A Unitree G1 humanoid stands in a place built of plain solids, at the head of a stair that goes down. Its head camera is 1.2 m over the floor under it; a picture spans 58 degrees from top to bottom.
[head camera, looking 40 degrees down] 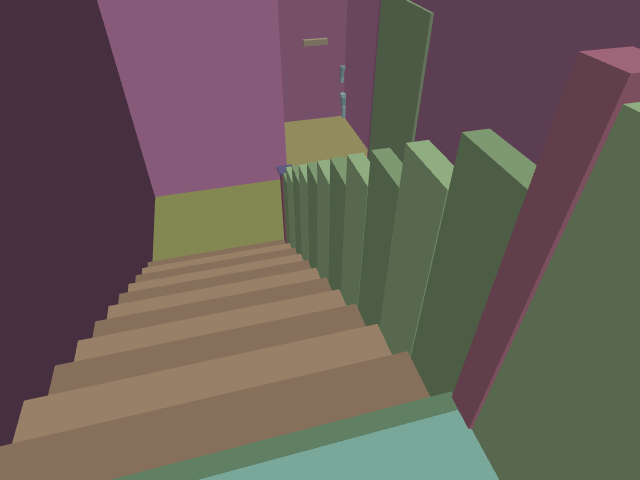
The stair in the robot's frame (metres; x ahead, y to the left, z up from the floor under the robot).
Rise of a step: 0.17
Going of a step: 0.28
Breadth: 1.44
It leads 15 degrees to the left of straight ahead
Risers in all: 12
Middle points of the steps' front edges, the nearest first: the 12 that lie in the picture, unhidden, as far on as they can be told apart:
0.53 0.30 0.00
0.79 0.37 -0.16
1.06 0.44 -0.33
1.33 0.51 -0.50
1.59 0.58 -0.67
1.86 0.65 -0.83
2.12 0.72 -1.00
2.39 0.79 -1.17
2.65 0.86 -1.33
2.92 0.93 -1.50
3.19 1.01 -1.67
3.45 1.08 -1.84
